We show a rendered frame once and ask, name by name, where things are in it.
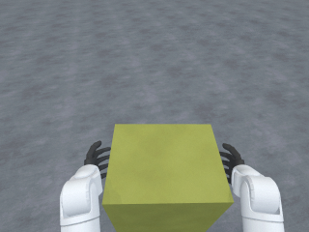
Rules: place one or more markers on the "robot right forearm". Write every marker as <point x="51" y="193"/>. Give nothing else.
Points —
<point x="260" y="200"/>

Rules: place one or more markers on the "right robot hand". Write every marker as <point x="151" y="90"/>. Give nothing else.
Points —
<point x="234" y="160"/>

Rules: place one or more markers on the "robot left forearm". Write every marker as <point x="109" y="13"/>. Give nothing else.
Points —
<point x="79" y="205"/>

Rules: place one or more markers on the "carton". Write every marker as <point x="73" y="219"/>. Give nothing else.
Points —
<point x="165" y="178"/>

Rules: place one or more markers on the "left robot hand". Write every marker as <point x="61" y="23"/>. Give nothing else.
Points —
<point x="92" y="157"/>

